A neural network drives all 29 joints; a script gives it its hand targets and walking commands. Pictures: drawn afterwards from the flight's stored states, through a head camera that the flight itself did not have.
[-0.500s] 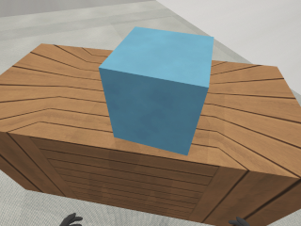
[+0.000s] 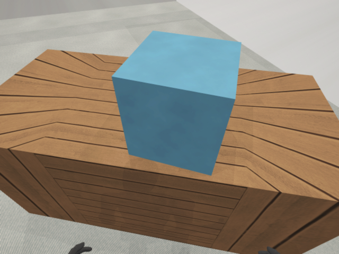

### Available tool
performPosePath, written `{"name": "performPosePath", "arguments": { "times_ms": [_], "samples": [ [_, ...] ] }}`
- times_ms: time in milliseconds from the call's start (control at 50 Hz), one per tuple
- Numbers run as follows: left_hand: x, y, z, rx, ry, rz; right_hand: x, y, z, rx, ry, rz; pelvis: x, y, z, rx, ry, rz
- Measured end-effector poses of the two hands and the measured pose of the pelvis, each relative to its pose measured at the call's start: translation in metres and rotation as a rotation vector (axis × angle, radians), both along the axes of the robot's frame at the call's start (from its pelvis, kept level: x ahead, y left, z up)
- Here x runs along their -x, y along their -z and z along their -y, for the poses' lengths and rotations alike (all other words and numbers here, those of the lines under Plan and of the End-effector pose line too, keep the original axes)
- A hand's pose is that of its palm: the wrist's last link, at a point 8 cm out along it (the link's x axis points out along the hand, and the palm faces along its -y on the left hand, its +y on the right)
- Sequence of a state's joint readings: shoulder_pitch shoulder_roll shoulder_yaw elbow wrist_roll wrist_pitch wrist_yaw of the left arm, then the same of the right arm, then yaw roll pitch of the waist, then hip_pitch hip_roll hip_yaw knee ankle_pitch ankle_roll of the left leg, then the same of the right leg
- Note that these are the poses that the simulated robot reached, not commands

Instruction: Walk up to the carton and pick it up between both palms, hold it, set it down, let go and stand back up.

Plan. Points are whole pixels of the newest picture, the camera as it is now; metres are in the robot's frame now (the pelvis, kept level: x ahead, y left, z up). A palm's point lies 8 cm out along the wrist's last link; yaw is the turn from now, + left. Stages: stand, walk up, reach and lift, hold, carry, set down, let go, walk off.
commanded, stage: stand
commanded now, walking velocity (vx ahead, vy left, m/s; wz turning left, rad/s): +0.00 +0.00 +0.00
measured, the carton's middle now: (181, 101) +0.55 -0.01 +0.08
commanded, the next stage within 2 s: walk up in 0.82 s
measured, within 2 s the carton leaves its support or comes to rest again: neither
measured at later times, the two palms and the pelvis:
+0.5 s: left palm out of the picture +0.11 +0.25 -0.09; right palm out of the picture +0.11 -0.25 -0.09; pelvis +0.00 +0.00 +0.00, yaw +0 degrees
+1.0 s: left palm out of the picture +0.10 +0.25 -0.10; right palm out of the picture +0.11 -0.26 -0.09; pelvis +0.00 +0.00 +0.00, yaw +0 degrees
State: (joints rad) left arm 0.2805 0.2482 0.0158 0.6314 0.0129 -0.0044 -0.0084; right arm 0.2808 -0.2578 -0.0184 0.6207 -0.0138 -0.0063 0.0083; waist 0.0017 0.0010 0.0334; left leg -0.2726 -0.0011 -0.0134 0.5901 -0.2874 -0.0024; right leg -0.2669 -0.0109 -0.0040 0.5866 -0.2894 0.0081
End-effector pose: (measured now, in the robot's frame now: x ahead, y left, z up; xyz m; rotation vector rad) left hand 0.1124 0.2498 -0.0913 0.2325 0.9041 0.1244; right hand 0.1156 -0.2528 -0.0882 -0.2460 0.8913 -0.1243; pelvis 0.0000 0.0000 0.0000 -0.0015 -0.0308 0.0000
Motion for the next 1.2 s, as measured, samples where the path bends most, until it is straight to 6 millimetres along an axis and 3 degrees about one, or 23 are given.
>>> {"name": "performPosePath", "arguments": {
  "times_ms": [1040,1100,1200],
  "samples": [
    [0.014,0.004,-0.004,-0.013,-0.013,-0.048,0.009,0.004,0.003,0.010,-0.006,-0.049,-0.002,-0.002,0.000,0.001,-0.003,0.000],
    [0.027,0.003,-0.015,-0.056,-0.018,-0.070,0.008,0.004,0.004,0.025,-0.028,-0.061,-0.007,0.000,-0.006,0.005,0.002,-0.002],
    [0.065,0.002,-0.055,-0.125,-0.077,-0.196,-0.003,0.003,-0.011,0.028,-0.042,-0.084,-0.018,-0.003,-0.031,0.011,0.013,-0.001]
  ]
}}
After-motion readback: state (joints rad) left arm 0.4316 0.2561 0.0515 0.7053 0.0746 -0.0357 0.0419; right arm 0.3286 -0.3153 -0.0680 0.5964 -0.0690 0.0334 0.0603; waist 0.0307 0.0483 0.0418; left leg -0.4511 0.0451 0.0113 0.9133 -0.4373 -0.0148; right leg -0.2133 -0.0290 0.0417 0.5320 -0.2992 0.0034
